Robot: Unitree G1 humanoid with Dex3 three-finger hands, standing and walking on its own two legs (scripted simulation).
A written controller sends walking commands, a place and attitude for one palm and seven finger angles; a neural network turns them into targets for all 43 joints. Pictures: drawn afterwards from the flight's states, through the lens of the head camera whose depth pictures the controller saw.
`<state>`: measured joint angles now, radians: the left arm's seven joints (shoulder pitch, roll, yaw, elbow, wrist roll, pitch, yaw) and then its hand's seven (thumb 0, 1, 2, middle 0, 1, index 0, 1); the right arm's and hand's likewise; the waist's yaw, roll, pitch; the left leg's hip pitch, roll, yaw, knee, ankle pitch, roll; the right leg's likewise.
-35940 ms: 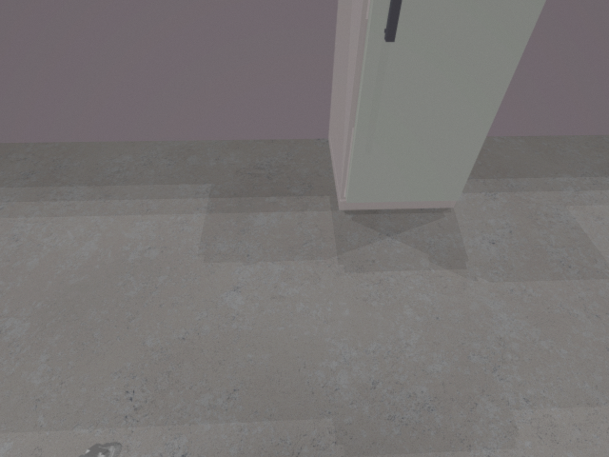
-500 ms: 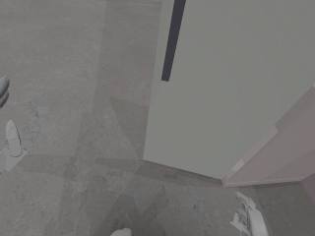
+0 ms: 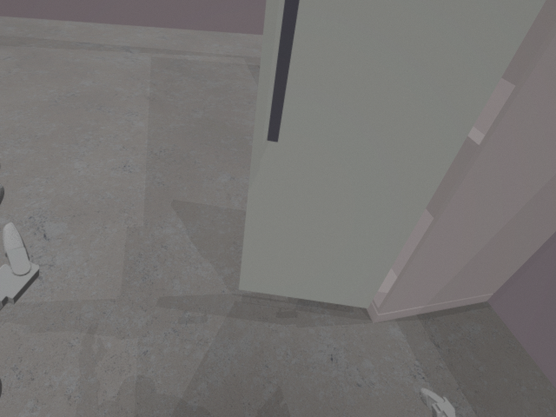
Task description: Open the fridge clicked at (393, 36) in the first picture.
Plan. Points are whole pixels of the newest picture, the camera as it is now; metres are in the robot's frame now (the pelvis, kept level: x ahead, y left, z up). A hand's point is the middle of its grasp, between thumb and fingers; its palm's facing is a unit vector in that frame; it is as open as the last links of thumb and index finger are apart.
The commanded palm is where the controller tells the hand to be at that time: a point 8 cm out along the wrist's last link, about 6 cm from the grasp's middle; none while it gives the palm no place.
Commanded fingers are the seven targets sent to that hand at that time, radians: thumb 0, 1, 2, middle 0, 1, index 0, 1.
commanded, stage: stop stepping back and stand still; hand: left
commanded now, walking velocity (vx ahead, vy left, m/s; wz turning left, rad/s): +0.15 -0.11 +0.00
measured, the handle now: (286, 43) +0.73 +0.06 +0.27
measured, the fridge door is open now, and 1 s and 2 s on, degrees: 71 71 71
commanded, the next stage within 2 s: let the arm hang, fingers relaxed in 1.02 s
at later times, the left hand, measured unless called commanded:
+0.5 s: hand out of the picture +0.14 +0.30 +0.18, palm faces +0.45 -0.82 -0.36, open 7.4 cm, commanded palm +0.07 +0.33 +0.19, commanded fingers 0.00 0.90 0.90 -0.20 -0.30 -0.20 -0.30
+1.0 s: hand out of the picture +0.15 +0.31 +0.18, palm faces +0.44 -0.77 -0.47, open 7.4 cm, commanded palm +0.09 +0.35 +0.19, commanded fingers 0.00 0.90 0.90 -0.20 -0.30 -0.20 -0.30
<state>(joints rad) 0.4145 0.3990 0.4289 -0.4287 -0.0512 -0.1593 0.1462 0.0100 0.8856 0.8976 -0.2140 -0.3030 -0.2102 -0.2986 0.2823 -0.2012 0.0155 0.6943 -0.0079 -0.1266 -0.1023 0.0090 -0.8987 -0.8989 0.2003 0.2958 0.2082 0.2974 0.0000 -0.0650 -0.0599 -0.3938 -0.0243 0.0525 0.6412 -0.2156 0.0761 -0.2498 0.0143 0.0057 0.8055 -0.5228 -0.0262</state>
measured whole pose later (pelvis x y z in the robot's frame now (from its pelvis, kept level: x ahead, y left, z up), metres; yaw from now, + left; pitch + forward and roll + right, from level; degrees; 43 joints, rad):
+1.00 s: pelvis -0.05 +0.05 +0.01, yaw +2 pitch +0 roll +0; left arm 0.51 0.40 0.42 -0.47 -0.02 -0.21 0.14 0.01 0.89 0.90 -0.21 -0.30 -0.21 -0.30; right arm 0.21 -0.19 0.02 0.61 -0.01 -0.16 -0.06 0.01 -0.90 -0.90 0.20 0.30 0.21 0.30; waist 0.00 -0.01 0.01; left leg -0.30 0.05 0.08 0.55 -0.25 0.00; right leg -0.25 0.00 -0.07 0.54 -0.29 -0.02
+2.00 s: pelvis -0.05 +0.08 +0.02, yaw +2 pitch -1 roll +0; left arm 0.23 0.17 0.00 1.14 0.02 0.00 0.02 0.00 0.91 0.90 -0.20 -0.30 -0.20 -0.30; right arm 0.25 -0.16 -0.01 1.13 -0.02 0.00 -0.02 0.01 -0.91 -0.90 0.20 0.30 0.21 0.30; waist 0.00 0.01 0.03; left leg -0.22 -0.02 0.10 0.41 -0.18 0.06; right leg -0.17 -0.05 -0.06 0.41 -0.22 0.03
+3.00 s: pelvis -0.02 +0.07 +0.03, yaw +2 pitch -1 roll +0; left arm 0.10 0.31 0.00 1.13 0.01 -0.02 0.00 0.00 0.90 0.90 -0.20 -0.30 -0.20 -0.30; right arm 0.10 -0.31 -0.01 1.13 -0.01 -0.01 -0.01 0.00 -0.90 -0.90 0.20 0.30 0.21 0.30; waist -0.01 0.00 0.04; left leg -0.14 -0.01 0.09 0.31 -0.16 0.04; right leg -0.09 -0.04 -0.07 0.31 -0.21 0.02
